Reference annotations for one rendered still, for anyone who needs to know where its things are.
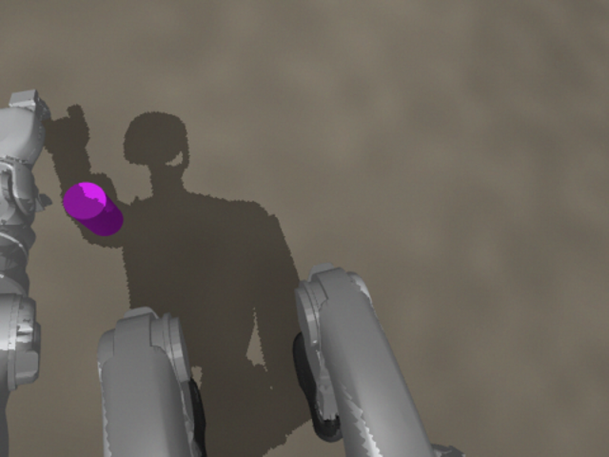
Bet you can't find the left robot foot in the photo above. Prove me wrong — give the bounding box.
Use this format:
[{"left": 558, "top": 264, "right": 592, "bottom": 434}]
[{"left": 188, "top": 377, "right": 207, "bottom": 457}]

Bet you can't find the left robot arm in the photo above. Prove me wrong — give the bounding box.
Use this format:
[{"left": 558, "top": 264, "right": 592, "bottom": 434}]
[{"left": 0, "top": 157, "right": 41, "bottom": 457}]

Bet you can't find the right robot foot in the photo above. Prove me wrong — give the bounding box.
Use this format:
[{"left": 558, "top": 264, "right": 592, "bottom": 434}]
[{"left": 293, "top": 332, "right": 343, "bottom": 443}]

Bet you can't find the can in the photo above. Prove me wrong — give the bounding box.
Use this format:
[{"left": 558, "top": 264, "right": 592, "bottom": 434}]
[{"left": 63, "top": 182, "right": 124, "bottom": 236}]

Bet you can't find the left robot hand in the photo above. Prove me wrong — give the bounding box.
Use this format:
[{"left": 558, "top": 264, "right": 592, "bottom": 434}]
[{"left": 0, "top": 89, "right": 52, "bottom": 212}]

